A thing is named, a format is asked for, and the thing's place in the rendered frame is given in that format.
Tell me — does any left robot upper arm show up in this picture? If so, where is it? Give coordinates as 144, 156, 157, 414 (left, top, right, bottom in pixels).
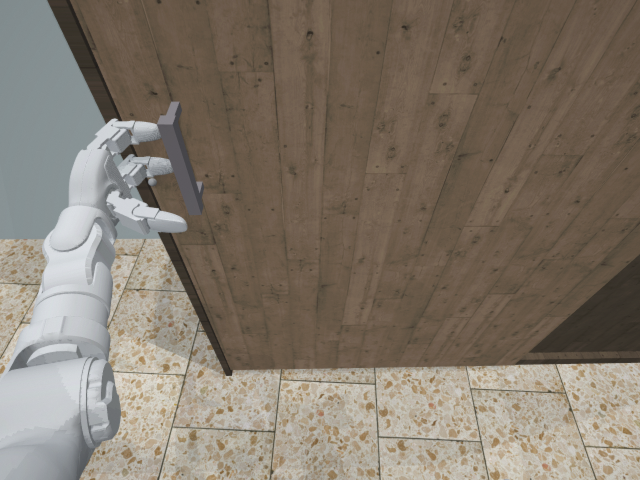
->
0, 356, 121, 480

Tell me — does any wardrobe door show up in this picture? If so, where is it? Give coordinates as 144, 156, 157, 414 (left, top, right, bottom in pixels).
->
70, 0, 640, 370
528, 255, 640, 353

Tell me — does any handle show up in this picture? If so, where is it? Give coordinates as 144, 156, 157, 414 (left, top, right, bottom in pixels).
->
157, 102, 204, 215

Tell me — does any robot left forearm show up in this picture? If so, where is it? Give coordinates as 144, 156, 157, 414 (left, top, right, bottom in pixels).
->
0, 205, 117, 382

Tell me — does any left robot hand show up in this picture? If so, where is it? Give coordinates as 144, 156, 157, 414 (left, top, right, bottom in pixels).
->
68, 118, 188, 235

